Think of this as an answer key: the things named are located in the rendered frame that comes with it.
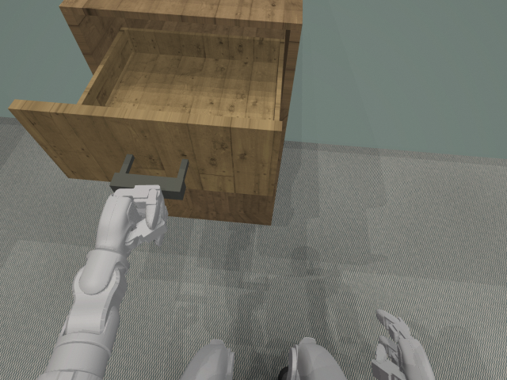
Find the right robot hand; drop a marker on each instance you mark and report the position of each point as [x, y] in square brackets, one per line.
[408, 358]

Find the left robot thigh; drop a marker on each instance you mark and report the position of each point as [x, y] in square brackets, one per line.
[211, 362]

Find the drawer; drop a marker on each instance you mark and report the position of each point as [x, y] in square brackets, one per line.
[164, 96]

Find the cabinet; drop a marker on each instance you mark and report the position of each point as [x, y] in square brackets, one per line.
[95, 24]

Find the left robot forearm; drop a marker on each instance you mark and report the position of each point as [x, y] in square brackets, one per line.
[85, 342]

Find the handle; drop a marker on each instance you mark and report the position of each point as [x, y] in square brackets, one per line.
[172, 188]

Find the left robot hand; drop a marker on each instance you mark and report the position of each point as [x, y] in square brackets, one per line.
[120, 215]

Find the left robot shin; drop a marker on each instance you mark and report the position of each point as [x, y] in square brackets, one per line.
[215, 341]

